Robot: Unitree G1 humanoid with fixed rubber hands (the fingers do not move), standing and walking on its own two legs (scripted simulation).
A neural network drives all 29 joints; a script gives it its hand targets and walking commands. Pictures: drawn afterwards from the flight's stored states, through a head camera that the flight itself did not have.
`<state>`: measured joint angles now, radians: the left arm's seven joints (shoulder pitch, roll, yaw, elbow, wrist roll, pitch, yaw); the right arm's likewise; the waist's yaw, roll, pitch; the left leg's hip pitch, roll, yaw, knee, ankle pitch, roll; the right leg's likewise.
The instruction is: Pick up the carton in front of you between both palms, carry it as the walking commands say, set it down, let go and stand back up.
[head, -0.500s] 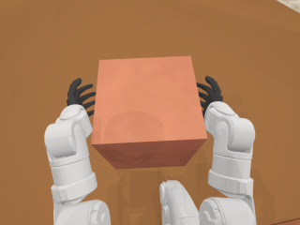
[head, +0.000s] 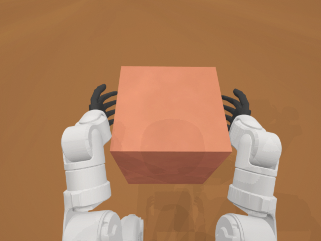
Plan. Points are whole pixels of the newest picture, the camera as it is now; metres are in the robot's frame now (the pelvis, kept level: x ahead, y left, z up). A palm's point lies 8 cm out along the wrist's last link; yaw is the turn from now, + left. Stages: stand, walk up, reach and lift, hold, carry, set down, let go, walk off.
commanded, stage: carry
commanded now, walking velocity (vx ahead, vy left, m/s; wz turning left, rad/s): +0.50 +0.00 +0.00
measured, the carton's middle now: (166, 132) +0.36 +0.01 +0.08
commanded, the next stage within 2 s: none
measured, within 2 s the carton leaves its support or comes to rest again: neither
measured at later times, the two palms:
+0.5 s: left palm (109, 58) +0.64 +0.20 +0.12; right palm (201, 60) +0.62 -0.10 +0.13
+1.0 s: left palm (134, 32) +0.84 +0.14 +0.12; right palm (209, 34) +0.84 -0.16 +0.11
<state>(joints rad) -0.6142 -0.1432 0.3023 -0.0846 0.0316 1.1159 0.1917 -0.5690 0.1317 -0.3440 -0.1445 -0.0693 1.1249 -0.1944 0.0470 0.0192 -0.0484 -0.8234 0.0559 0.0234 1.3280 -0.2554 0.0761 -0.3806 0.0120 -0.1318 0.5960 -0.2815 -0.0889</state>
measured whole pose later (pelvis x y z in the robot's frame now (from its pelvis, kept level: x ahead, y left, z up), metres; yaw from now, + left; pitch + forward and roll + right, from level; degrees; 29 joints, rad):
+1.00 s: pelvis +0.61 -0.01 +0.03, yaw +0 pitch +4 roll +2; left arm 0.06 -0.13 0.06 -0.48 0.02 1.12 0.14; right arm 0.05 0.13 -0.03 -0.48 -0.03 1.15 -0.15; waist 0.02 0.01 -0.14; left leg -0.59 0.12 0.09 0.93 -0.20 -0.03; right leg -0.16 -0.02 -0.19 0.28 -0.19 -0.06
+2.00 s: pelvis +1.25 -0.03 +0.02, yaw +1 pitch +4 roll +1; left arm 0.09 -0.14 0.05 -0.52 0.00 1.12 0.16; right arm 0.08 0.13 -0.03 -0.54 -0.01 1.15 -0.17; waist 0.02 0.02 -0.07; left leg -0.45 0.10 0.06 1.14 -0.31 0.01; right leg -0.33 -0.06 -0.24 0.41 -0.15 -0.07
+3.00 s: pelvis +1.54 -0.03 +0.01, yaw -3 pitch +2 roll +1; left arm 0.07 -0.13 0.04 -0.54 0.02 1.15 0.15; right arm 0.08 0.13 -0.03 -0.54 -0.02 1.16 -0.16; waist 0.00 -0.01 -0.12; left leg -0.33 0.07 0.22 0.55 -0.25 0.02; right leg -0.12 -0.04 -0.11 0.49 -0.41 0.01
